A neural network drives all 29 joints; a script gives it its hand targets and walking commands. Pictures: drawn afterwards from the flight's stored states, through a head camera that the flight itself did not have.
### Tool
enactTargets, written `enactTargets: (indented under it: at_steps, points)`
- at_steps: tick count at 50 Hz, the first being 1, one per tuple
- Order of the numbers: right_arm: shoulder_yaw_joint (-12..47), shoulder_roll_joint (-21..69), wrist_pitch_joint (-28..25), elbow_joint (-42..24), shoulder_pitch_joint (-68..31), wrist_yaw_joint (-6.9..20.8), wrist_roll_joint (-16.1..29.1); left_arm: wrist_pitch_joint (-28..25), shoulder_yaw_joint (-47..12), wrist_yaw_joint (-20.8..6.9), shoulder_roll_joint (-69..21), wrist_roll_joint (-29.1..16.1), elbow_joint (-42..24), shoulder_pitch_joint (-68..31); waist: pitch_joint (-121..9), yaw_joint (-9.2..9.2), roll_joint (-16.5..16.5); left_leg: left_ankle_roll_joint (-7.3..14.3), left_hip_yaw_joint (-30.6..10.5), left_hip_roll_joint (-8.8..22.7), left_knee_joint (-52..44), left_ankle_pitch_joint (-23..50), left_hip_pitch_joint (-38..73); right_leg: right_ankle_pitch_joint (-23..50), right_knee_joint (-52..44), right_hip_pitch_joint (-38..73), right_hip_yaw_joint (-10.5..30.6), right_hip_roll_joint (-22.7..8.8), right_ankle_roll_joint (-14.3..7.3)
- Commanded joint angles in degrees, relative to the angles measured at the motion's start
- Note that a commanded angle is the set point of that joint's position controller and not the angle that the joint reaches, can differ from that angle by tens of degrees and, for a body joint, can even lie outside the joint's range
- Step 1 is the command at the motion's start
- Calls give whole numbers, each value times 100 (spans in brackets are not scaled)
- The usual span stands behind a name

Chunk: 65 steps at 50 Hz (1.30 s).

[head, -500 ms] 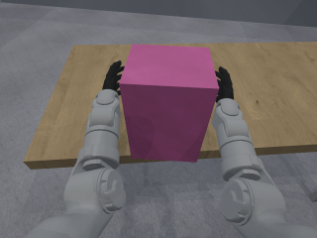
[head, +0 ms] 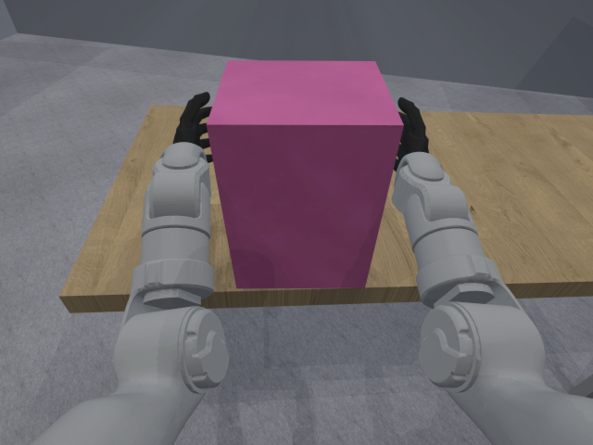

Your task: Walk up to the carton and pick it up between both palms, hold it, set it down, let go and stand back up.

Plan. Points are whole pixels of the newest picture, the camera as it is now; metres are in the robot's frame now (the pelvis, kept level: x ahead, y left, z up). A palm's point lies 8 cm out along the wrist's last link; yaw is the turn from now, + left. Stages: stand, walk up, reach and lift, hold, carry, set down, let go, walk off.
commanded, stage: reach and lift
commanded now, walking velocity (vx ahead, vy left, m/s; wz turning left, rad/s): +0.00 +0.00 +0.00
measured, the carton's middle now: (301, 182) +0.43 +0.00 +0.17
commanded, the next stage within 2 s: hold in 1.62 s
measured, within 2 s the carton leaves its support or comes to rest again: neither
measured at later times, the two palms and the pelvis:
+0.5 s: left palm (203, 137) +0.41 +0.13 +0.25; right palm (431, 153) +0.40 -0.16 +0.24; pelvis +0.00 +0.00 +0.00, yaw +0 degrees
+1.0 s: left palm (194, 134) +0.38 +0.13 +0.27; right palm (453, 134) +0.37 -0.15 +0.28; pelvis -0.01 +0.00 +0.00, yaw -1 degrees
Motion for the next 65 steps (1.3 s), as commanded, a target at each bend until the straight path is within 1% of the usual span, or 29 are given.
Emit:
enactTargets:
  at_steps: [1, 3, 5, 8, 11, 14, 17, 21, 24, 28, 33, 34, 35, 36, 37, 38, 39, 40, 42, 43, 44, 46, 49, 52, 54, 58, 61, 65]
  points:
    - [905, 1548, -227, -765, -4026, 612, 145, -241, -1418, -708, -2471, -571, -459, -3896, -2418, -131, 883, -232, 280, -63, -56, 698, 1143, 146, 35, 83, -194, 95, 68]
    - [748, 1516, -213, -661, -4093, 680, 27, -223, -1288, -690, -2452, -499, -383, -3987, -2458, -120, 894, -225, 289, -50, -69, 577, 1147, -9, 32, 10, -215, 91, 61]
    - [642, 1478, -201, -561, -4106, 744, -73, -190, -1168, -676, -2444, -404, -318, -4005, -2495, -125, 897, -228, 291, -40, -64, 618, 1225, -32, 18, -23, -230, 104, 49]
    - [590, 1409, -188, -481, -4010, 813, -137, -105, -1066, -674, -2431, -282, -337, -3894, -2547, -130, 886, -245, 269, -35, -32, 860, 1424, 101, -15, 3, -231, 123, 24]
    - [769, 1410, -178, -590, -3922, 824, -33, 5, -1103, -674, -2488, -240, -475, -3716, -2647, -130, 807, -245, 251, -49, 37, 1294, 1604, 460, -18, 144, -203, 140, 14]
    - [1132, 1470, -174, -891, -3927, 758, 239, 121, -1314, -662, -2581, -313, -769, -3603, -2840, -107, 721, -216, 251, -89, 113, 1698, 1676, 909, 47, 381, -161, 158, 19]
    - [1569, 1557, -127, -1272, -4046, 636, 595, 259, -1623, -626, -2702, -482, -1121, -3609, -3007, -98, 622, -170, 257, -127, 183, 1958, 1653, 1295, 154, 605, -122, 172, 37]
    - [2065, 1672, 56, -1702, -4294, 437, 1107, 489, -2052, -568, -2836, -788, -1507, -3762, -3140, -111, 517, -94, 283, -168, 232, 1939, 1490, 1475, 297, 754, -78, 166, 91]
    - [2243, 1681, 265, -1873, -4514, 268, 1432, 668, -2195, -552, -2862, -964, -1562, -3901, -3098, -131, 496, -35, 311, -187, 250, 1744, 1273, 1432, 385, 800, -42, 144, 131]
    - [2203, 1592, 595, -1681, -4767, 65, 1729, 827, -2103, -562, -2733, -1081, -1343, -4222, -2874, -158, 535, 13, 352, -188, 214, 1282, 910, 1049, 436, 727, -10, 101, 161]
    - [1945, 1459, 932, -991, -4833, -83, 1910, 846, -1555, -650, -2459, -909, -733, -4496, -2429, -103, 553, 32, 405, -175, 134, 899, 599, 632, 443, 668, 12, 65, 166]
    - [3059, 1524, 955, -2683, -2817, -434, 2940, 896, -2174, -804, -2962, -1183, -2004, -2348, -3847, -268, 321, -198, 172, -275, 535, 3250, 1513, 3496, 527, 2141, 384, 261, 169]
    - [3511, 1738, 1107, -3265, -2942, -694, 3138, 1045, -2497, -1059, -2699, -1099, -2814, -2650, -3357, -307, 571, -152, 116, -374, 421, 3435, 1395, 4289, 616, 1867, 344, 27, 244]
    - [3483, 1486, 1341, -3020, -2867, -810, 3254, 1296, -2286, -1286, -2614, -846, -2702, -2639, -3008, -146, 524, -97, 20, -272, 174, 3010, 1604, 3796, 548, 1429, 302, -50, 293]
    - [3405, 1172, 1484, -2827, -2865, -849, 3313, 1420, -2262, -1428, -2519, -813, -2689, -2636, -2558, -93, 365, -189, 44, -240, 103, 2842, 1620, 2897, 369, 1119, 218, 40, 250]
    - [3305, 930, 1549, -2777, -2897, -857, 3319, 1465, -2363, -1479, -2491, -890, -2758, -2683, -2272, -144, 384, -306, 112, -242, 29, 2591, 1615, 2065, 197, 907, 177, 110, 196]
    - [3218, 837, 1559, -2799, -2965, -841, 3263, 1476, -2492, -1455, -2515, -988, -2871, -2792, -2007, -245, 440, -386, 184, -241, -58, 2233, 1496, 1411, 108, 768, 145, 183, 146]
    - [3119, 819, 1544, -2832, -3065, -810, 3170, 1475, -2606, -1393, -2575, -1078, -2958, -2965, -1800, -350, 512, -422, 252, -248, -145, 1739, 1268, 916, 96, 716, 119, 241, 114]
    - [2927, 855, 1496, -2796, -3295, -732, 2997, 1474, -2716, -1240, -2701, -1163, -3040, -3300, -1576, -460, 648, -417, 314, -224, -295, 845, 851, 351, 185, 707, 69, 313, 98]
    - [2867, 890, 1477, -2793, -3410, -706, 2942, 1470, -2777, -1166, -2746, -1205, -3075, -3453, -1592, -491, 724, -411, 320, -212, -323, 565, 736, 218, 238, 698, 50, 326, 105]
    - [2848, 946, 1460, -2795, -3527, -686, 2906, 1460, -2832, -1091, -2790, -1239, -3102, -3588, -1653, -496, 779, -407, 326, -204, -324, 406, 704, 146, 281, 654, 26, 343, 117]
    - [2859, 1046, 1440, -2797, -3727, -658, 2874, 1426, -2916, -953, -2846, -1309, -3091, -3799, -1864, -471, 862, -414, 343, -207, -263, 315, 769, 78, 331, 523, -14, 366, 148]
    - [2890, 1136, 1448, -2689, -3908, -628, 2864, 1383, -2864, -810, -2839, -1352, -2904, -3953, -2143, -367, 860, -391, 384, -225, -175, 304, 853, 9, 361, 381, -44, 382, 191]
    - [2897, 1160, 1475, -2533, -3970, -607, 2873, 1358, -2669, -739, -2749, -1331, -2621, -3974, -2305, -253, 764, -332, 420, -255, -121, 334, 856, -34, 346, 329, -40, 373, 229]
    - [2892, 1169, 1491, -2449, -3989, -601, 2889, 1348, -2506, -730, -2685, -1289, -2440, -3965, -2379, -184, 671, -287, 431, -278, -88, 414, 864, -18, 320, 340, -27, 361, 249]
    - [2910, 1188, 1526, -2419, -3995, -639, 2968, 1338, -2289, -783, -2577, -1211, -2236, -3931, -2502, -125, 509, -225, 417, -325, 0, 743, 981, 216, 270, 399, 14, 325, 286]
    - [2940, 1202, 1561, -2482, -3983, -698, 3043, 1351, -2246, -860, -2544, -1180, -2228, -3909, -2552, -136, 442, -205, 390, -356, 56, 1007, 1088, 498, 255, 457, 43, 296, 309]
    - [2987, 1199, 1630, -2649, -3963, -795, 3146, 1416, -2327, -970, -2557, -1198, -2358, -3865, -2559, -196, 448, -214, 348, -371, 96, 1262, 1213, 808, 251, 498, 74, 264, 322]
